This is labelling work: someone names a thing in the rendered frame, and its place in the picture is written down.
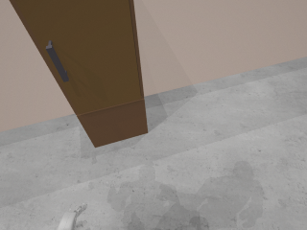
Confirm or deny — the handle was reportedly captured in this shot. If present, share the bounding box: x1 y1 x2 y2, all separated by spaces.
46 40 69 82

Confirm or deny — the cupboard door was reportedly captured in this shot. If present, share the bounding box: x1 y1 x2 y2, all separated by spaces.
14 0 142 114

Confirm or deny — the left robot hand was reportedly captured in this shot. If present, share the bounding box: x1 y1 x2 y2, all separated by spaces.
57 202 91 230

